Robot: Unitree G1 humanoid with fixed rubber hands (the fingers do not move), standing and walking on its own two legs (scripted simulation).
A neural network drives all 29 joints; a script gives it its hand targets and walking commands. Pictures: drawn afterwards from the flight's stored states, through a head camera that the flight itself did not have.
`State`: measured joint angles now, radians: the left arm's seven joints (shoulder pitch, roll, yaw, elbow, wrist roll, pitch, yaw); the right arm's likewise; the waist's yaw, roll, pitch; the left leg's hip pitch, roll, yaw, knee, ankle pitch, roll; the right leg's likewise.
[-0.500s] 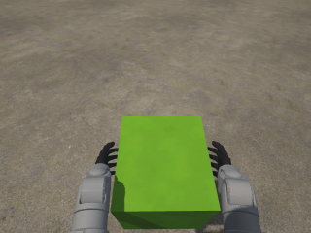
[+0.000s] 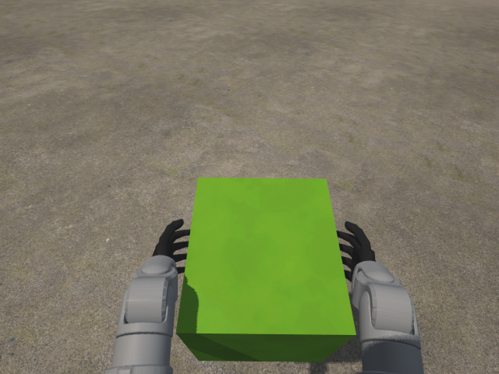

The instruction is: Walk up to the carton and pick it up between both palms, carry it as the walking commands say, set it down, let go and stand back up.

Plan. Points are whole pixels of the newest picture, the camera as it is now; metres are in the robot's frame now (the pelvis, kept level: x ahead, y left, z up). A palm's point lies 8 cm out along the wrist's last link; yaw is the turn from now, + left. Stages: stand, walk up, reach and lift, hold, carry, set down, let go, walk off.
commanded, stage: carry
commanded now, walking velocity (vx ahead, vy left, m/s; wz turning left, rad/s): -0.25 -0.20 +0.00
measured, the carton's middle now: (260, 272) +0.32 +0.00 +0.00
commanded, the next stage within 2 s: none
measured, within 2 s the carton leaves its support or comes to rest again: neither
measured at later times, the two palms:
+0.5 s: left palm (179, 347) +0.17 +0.11 +0.06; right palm (422, 341) +0.18 -0.20 +0.08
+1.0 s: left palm out of the picture +0.02 -0.05 +0.07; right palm out of the picture +0.01 -0.36 +0.06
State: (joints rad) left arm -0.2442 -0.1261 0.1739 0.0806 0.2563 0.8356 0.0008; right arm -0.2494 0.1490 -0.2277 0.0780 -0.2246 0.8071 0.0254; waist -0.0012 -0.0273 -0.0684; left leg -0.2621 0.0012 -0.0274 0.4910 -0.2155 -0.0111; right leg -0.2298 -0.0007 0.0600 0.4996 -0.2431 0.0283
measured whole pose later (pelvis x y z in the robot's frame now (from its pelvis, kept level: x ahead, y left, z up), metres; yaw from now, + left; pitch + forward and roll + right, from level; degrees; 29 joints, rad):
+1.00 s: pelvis -0.24 -0.19 +0.00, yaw +2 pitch +4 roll +1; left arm -0.16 -0.13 0.08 -0.25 0.15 1.19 0.06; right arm -0.12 0.13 -0.19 -0.34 -0.11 1.20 -0.04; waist -0.03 0.03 -0.07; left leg -0.65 0.07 0.02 1.09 -0.50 -0.04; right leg -0.37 -0.05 -0.06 0.54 -0.23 -0.01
